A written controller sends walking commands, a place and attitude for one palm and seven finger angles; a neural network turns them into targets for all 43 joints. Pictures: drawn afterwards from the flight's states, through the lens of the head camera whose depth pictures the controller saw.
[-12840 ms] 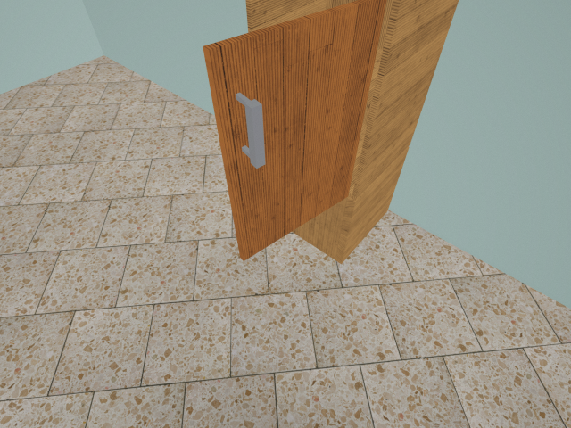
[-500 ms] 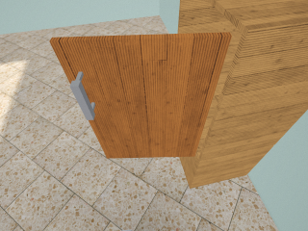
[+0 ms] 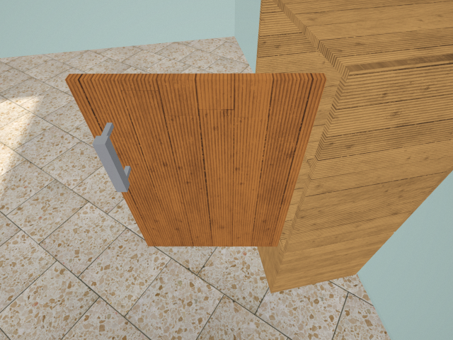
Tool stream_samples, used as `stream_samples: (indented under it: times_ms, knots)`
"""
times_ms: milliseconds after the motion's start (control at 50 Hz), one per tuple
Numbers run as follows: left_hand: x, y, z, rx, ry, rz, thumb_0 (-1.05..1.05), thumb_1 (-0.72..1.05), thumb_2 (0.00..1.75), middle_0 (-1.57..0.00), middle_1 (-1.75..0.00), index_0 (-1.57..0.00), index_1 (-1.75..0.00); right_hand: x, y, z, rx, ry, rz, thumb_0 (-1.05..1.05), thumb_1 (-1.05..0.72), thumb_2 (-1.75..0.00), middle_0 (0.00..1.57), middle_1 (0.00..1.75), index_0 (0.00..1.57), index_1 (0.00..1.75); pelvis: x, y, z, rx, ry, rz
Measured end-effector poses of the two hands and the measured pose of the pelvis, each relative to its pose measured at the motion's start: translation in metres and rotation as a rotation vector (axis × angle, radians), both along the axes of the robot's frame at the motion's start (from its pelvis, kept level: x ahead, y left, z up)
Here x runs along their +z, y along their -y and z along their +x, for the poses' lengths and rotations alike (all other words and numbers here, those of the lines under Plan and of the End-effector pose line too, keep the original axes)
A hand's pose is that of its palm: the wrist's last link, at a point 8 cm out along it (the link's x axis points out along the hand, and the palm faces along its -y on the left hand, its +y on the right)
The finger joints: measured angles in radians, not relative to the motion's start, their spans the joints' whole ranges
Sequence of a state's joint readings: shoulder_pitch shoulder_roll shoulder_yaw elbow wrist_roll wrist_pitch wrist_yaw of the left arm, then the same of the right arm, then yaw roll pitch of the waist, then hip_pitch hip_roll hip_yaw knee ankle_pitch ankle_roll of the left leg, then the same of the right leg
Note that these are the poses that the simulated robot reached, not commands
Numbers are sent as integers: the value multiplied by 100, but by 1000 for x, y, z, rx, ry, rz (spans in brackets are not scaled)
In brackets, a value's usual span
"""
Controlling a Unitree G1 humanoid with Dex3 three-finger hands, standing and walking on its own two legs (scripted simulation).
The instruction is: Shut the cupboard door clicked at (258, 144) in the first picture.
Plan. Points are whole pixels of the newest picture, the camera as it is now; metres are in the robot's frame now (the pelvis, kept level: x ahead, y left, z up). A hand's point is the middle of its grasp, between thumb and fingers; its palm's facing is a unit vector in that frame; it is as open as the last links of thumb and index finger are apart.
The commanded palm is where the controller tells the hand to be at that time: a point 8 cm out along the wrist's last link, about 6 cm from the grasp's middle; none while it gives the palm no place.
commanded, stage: come to a stop and stand still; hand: left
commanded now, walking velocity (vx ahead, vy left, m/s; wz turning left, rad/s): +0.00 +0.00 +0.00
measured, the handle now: (116, 158) +0.42 +0.24 +0.09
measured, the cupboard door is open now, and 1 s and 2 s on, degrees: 78 78 78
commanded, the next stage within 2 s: look again from close up in 0.44 s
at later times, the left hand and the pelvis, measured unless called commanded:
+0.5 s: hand out of the picture +0.01 +0.16 -0.17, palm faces +0.02 -0.98 -0.19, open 7.4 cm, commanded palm none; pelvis +0.02 -0.01 +0.00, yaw +0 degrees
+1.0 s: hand out of the picture +0.02 +0.16 -0.17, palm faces +0.01 -0.98 -0.19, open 7.4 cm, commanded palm none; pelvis +0.02 +0.00 +0.00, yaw +0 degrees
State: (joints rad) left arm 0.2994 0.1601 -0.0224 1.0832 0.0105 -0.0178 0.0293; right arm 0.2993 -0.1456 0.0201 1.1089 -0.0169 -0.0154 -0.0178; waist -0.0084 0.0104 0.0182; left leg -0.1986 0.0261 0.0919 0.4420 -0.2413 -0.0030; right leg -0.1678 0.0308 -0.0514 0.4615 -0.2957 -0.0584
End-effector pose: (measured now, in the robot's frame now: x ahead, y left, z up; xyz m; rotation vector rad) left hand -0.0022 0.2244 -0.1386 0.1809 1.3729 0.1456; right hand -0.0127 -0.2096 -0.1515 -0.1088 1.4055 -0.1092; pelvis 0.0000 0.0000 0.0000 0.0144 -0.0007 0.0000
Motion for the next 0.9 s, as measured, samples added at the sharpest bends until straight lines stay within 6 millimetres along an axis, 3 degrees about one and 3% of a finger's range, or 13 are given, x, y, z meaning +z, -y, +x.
stream_samples:
  times_ms: [160,380,900]
  knots:
    - [-4,16,-8,24,-41,-27,0,91,90,-20,-30,-20,-29,3,14,26,17,19,-32,1,-92,-90,20,29,20,30,1,6,11,1,3,1]
    - [-6,21,2,31,-33,-31,0,91,90,-20,-30,-20,-29,6,23,49,27,52,-54,1,-93,-90,20,29,20,30,1,11,19,1,7,0]
    - [-4,10,15,21,-27,-16,0,91,90,-20,-30,-20,-29,4,9,24,5,-25,-29,1,-92,-90,20,29,20,30,2,7,24,-5,5,1]
